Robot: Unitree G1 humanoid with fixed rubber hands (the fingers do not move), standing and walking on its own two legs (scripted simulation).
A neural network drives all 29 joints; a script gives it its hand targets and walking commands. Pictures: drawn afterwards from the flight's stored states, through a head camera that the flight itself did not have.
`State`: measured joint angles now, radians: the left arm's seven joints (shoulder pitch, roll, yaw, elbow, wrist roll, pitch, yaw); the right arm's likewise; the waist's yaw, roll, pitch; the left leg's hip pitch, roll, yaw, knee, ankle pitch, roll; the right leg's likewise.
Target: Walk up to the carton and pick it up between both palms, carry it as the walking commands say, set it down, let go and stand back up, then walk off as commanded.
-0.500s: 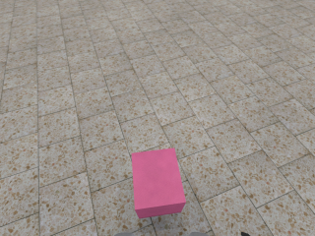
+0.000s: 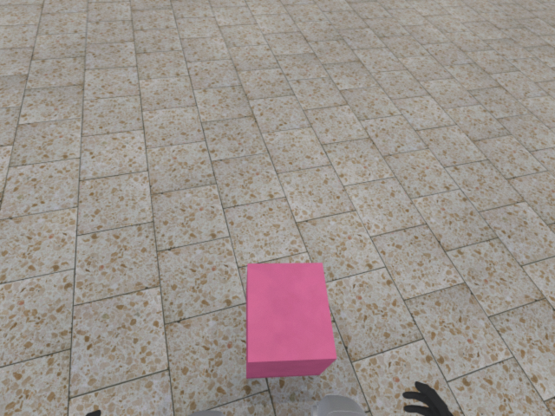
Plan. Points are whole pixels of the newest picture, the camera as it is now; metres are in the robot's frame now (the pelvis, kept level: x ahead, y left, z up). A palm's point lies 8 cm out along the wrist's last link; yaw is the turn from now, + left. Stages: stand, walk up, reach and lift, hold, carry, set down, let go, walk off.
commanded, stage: walk up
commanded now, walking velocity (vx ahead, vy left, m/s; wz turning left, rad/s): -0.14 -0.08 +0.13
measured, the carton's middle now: (284, 320) +0.44 -0.07 -0.64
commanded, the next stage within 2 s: stand in 1.92 s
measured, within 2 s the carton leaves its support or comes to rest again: neither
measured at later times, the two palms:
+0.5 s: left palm out of the picture +0.04 +0.22 -0.11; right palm out of the picture +0.00 -0.28 -0.14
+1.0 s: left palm out of the picture -0.02 +0.20 -0.14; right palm out of the picture -0.02 -0.31 -0.13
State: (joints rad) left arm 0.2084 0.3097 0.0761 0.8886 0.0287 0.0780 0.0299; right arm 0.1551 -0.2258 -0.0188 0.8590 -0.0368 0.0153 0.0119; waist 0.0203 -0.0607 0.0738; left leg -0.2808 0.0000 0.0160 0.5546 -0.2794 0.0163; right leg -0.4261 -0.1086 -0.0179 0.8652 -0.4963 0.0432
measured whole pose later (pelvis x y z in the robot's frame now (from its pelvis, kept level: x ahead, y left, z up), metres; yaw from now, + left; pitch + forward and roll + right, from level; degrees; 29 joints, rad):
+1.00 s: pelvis -0.03 -0.05 +0.00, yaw +1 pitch -1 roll -1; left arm 0.28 0.22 0.04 1.00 0.03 0.04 0.02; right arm 0.27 -0.21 -0.05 1.03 -0.03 0.04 -0.08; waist 0.00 0.00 0.06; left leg -0.28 0.10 -0.04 0.57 -0.27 -0.07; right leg -0.17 0.08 -0.13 0.50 -0.32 -0.10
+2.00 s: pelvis -0.01 -0.12 +0.01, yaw +2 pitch -2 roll +0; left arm 0.26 0.20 0.02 1.03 0.02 -0.01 0.02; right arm 0.26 -0.20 -0.02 1.03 -0.02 0.00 -0.02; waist 0.01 -0.01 0.04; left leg -0.14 0.06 0.04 0.39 -0.22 -0.05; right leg -0.16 -0.05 -0.05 0.42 -0.24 0.02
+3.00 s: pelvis -0.07 -0.11 -0.06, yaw +1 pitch +15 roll +0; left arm -0.12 0.16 0.14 0.44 0.02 0.42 -0.01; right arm -0.19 -0.24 -0.13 0.54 -0.02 0.40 0.08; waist 0.04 -0.01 0.03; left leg -0.86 0.05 0.02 0.97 -0.38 -0.03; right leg -0.87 -0.06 0.00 0.97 -0.37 0.03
